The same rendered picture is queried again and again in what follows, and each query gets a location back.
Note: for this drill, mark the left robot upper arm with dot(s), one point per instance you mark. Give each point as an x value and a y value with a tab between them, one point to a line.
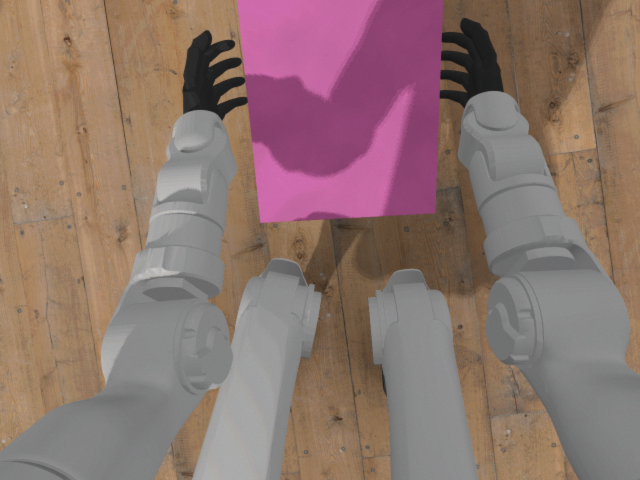
159	359

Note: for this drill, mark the robot right forearm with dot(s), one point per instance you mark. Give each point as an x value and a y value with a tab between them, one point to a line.
524	222

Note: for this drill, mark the right robot upper arm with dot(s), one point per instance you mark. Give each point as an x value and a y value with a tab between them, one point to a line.
567	332

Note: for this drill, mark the robot left hand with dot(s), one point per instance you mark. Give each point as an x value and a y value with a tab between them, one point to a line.
198	90

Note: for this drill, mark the robot left forearm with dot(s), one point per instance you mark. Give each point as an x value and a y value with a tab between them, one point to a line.
181	259

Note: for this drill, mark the right robot foot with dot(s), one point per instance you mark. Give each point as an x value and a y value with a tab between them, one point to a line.
384	385

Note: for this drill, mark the left robot thigh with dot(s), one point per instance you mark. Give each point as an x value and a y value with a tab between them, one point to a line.
246	434

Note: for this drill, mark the carton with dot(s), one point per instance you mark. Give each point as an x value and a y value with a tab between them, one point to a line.
343	99

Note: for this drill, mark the robot right hand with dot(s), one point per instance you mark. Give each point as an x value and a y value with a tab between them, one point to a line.
484	73

